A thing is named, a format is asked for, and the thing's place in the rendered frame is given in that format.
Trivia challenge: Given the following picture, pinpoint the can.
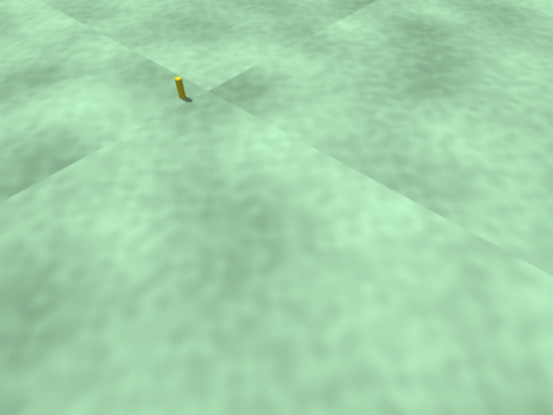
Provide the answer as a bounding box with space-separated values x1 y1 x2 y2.
175 77 186 99

